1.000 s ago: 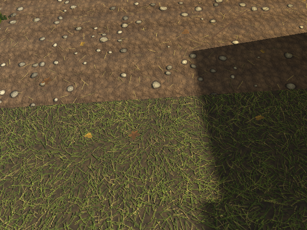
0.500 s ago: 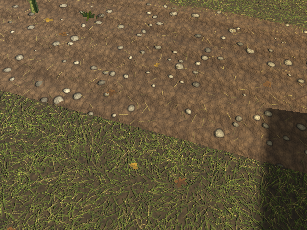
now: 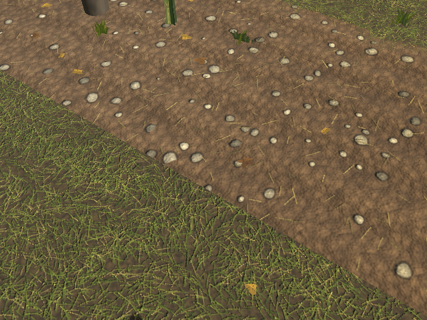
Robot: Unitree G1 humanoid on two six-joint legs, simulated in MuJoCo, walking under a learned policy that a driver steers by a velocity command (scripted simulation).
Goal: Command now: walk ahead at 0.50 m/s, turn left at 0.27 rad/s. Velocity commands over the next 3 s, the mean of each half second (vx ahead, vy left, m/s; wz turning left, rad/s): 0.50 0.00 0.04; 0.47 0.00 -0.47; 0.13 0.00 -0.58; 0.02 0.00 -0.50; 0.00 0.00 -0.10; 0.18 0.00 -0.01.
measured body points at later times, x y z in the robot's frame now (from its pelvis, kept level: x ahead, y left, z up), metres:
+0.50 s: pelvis +0.31 +0.06 -0.15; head +0.36 +0.08 +0.30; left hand +0.38 +0.31 -0.30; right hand +0.30 -0.19 -0.29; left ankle +0.31 +0.13 -0.88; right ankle +0.34 -0.09 -0.80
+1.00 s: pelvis +0.56 -0.01 -0.14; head +0.59 -0.04 +0.31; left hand +0.68 +0.24 -0.27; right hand +0.62 -0.29 -0.27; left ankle +0.67 +0.14 -0.80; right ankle +0.55 -0.05 -0.88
